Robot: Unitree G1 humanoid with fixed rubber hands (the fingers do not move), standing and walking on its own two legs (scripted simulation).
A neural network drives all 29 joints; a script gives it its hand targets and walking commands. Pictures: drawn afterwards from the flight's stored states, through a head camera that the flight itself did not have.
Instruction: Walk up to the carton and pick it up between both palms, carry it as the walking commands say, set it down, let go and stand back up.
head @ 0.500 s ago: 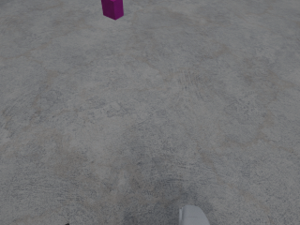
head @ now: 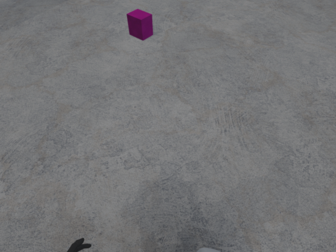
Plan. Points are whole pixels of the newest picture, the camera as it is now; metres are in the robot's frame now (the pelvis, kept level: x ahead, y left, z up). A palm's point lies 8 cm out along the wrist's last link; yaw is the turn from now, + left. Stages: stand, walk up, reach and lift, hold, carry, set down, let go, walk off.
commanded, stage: walk up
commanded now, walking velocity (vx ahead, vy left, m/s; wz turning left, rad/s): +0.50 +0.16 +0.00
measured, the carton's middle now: (140, 24) +2.41 +0.25 -0.65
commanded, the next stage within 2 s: none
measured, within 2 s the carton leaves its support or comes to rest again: neither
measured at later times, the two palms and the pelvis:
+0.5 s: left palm (40, 221) +0.23 +0.36 -0.15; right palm (214, 184) +0.30 -0.13 -0.11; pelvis +0.25 +0.12 +0.00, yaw -1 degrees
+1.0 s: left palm (96, 104) +0.65 +0.28 -0.12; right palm (215, 165) +0.38 -0.16 -0.14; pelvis +0.50 +0.06 -0.01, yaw +1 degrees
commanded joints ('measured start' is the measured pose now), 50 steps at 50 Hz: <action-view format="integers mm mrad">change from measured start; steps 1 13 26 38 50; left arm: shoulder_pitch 181 331 219 -87 294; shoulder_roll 43 106 -1 25 131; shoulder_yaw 13 6 31 23 63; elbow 38 90 60 -33 71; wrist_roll -11 4 -4 -12 15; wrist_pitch -10 -26 24 73 -5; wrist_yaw -10 8 -31 -60 -18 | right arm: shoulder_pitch -41 -393 -180 60 61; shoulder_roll -54 -59 -110 -132 -135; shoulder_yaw -28 4 1 0 -17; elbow -68 -166 -107 -60 1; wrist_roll -25 -8 -12 -10 1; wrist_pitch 5 52 -33 -50 -16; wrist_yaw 23 87 29 3 -3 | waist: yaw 62 71 19 -36 166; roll -106 -220 178 120 -21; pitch -44 112 -44 83 -181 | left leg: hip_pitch -327 -225 55 189 -14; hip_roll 112 116 294 312 158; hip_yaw -46 127 -209 -47 112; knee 138 -546 -962 -1054 -413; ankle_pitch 130 391 259 401 371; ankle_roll -12 -84 -16 31 -7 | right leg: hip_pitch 254 42 -240 -415 442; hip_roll -313 -230 -121 -103 -104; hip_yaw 346 74 195 114 128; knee -278 -421 655 316 -47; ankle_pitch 380 11 -22 204 61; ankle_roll -67 2 18 101 13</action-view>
